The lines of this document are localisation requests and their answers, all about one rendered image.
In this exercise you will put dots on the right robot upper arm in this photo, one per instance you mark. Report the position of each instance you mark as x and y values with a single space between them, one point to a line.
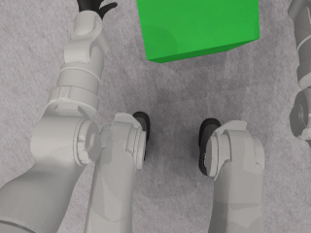
300 116

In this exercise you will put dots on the robot left forearm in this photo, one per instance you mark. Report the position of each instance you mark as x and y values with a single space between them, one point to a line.
76 92

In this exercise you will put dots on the robot right forearm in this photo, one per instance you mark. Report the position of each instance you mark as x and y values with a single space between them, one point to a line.
300 13

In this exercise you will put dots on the right robot thigh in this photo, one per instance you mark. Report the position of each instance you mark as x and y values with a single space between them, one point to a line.
238 201

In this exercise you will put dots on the left robot foot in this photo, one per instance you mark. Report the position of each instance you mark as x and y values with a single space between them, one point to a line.
144 120

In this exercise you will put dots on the carton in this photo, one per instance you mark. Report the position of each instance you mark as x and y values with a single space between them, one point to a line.
180 29

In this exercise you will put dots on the left robot upper arm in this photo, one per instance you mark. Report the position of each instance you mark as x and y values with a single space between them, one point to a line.
37 200

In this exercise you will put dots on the robot left hand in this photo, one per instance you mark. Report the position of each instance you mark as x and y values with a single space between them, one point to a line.
94 5

